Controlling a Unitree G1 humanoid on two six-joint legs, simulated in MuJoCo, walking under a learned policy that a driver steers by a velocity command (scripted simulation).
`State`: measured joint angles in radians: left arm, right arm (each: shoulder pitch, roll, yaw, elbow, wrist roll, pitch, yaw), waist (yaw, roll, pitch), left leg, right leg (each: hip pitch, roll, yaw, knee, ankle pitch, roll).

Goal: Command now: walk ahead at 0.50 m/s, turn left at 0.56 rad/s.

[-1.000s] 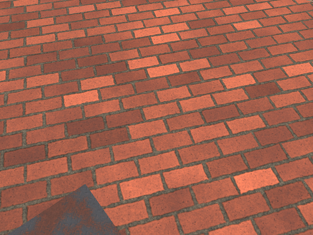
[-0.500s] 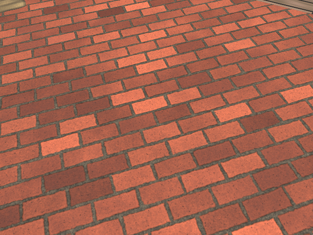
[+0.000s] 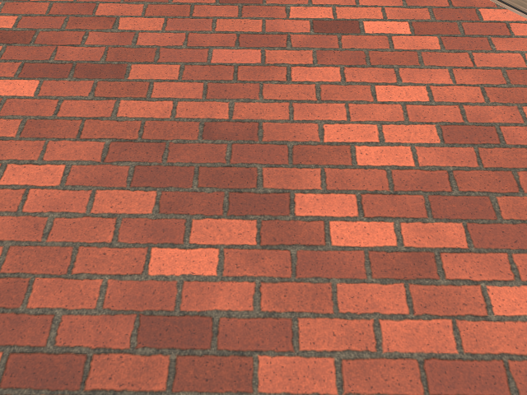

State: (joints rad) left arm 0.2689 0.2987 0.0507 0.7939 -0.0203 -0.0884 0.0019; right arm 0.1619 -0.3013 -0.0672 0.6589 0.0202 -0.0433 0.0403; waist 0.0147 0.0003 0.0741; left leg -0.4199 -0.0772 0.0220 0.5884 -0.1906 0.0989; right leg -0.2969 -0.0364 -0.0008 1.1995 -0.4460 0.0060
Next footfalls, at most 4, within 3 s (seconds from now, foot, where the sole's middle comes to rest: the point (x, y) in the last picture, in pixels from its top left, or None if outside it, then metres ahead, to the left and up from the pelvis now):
0.36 right None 0.40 -0.12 -0.76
0.72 left None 0.31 0.10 -0.76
1.16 right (338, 319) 0.63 -0.16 -0.76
1.70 left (276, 211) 0.97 0.00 -0.76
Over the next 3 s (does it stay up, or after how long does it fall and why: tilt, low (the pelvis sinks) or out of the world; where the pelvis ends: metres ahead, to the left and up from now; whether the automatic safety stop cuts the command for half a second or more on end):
stays up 1.51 -0.03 0.02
